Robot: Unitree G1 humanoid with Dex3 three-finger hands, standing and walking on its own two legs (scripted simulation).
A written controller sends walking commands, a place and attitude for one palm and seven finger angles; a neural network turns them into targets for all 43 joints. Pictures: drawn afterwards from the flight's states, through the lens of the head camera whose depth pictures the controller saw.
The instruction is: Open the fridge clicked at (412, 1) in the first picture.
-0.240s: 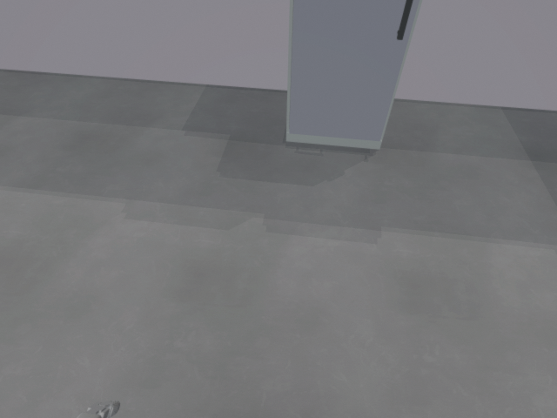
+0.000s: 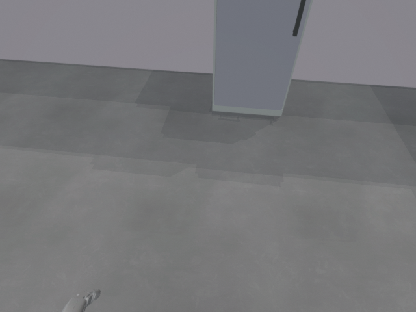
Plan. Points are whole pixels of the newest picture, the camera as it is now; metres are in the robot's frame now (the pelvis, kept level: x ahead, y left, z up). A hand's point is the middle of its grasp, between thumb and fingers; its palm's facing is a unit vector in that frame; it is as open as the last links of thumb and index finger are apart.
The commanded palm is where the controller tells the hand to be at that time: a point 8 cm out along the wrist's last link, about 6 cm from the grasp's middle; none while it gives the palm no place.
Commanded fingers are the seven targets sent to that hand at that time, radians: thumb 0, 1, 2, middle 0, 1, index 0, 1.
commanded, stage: stand and wait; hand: right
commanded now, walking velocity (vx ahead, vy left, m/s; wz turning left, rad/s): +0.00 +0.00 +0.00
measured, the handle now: out of the picture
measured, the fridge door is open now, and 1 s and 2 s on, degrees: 0 0 0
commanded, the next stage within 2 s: look at it before walking up in 0.78 s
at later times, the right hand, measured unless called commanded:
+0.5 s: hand out of the picture +0.06 -0.24 -0.15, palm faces -0.04 +0.94 -0.33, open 7.4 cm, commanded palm none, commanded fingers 0.00 -0.90 -0.90 0.20 0.30 0.20 0.30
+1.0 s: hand out of the picture +0.06 -0.23 -0.15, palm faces -0.05 +0.95 -0.32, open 7.4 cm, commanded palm none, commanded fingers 0.00 -0.90 -0.90 0.20 0.30 0.20 0.30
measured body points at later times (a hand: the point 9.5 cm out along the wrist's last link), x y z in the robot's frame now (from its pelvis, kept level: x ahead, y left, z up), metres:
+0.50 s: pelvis -0.02 +0.01 +0.00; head -0.02 +0.01 +0.45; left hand +0.05 +0.31 -0.13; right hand +0.06 -0.29 -0.13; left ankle -0.02 +0.14 -0.74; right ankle -0.02 -0.11 -0.74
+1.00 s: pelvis -0.02 +0.01 +0.01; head -0.01 +0.01 +0.46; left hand +0.05 +0.31 -0.13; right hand +0.06 -0.28 -0.13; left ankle -0.02 +0.14 -0.74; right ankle -0.02 -0.11 -0.74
